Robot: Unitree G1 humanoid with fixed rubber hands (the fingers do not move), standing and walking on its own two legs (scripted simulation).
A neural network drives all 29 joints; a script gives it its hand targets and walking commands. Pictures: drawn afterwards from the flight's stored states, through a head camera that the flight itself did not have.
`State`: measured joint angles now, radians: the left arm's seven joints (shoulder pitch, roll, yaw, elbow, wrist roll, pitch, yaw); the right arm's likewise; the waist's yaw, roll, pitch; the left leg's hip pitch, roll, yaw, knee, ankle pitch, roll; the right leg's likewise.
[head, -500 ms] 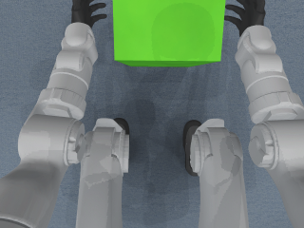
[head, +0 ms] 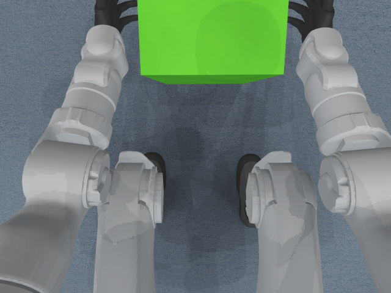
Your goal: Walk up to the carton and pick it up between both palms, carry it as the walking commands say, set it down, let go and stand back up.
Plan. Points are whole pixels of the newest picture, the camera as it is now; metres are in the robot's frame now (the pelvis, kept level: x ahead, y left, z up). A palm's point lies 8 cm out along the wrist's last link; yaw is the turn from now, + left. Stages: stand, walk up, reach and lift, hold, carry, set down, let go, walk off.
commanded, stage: reach and lift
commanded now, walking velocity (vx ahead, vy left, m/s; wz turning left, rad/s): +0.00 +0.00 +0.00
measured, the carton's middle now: (207, 38) +0.52 -0.01 -0.25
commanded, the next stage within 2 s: none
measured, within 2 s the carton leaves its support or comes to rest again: leaves its support in 0.80 s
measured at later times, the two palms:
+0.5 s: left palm (120, 23) +0.53 +0.14 -0.18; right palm (299, 25) +0.52 -0.15 -0.17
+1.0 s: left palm (116, 14) +0.53 +0.14 -0.16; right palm (303, 18) +0.53 -0.15 -0.16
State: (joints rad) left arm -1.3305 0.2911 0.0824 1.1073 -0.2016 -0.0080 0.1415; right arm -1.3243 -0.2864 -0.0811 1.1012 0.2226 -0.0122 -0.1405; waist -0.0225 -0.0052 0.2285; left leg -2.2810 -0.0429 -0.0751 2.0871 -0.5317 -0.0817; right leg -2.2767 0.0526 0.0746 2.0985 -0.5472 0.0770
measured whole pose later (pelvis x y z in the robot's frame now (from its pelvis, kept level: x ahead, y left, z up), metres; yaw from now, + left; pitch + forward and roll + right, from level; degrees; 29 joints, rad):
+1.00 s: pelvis +0.01 +0.00 -0.02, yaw -1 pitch +42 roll -1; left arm -1.28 0.13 0.34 0.93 0.05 0.16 0.15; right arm -1.27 -0.13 -0.34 0.90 -0.06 0.17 -0.13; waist -0.01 0.02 0.14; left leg -2.32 -0.09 -0.10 2.16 -0.56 -0.10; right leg -2.31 0.09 0.09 2.16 -0.58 0.10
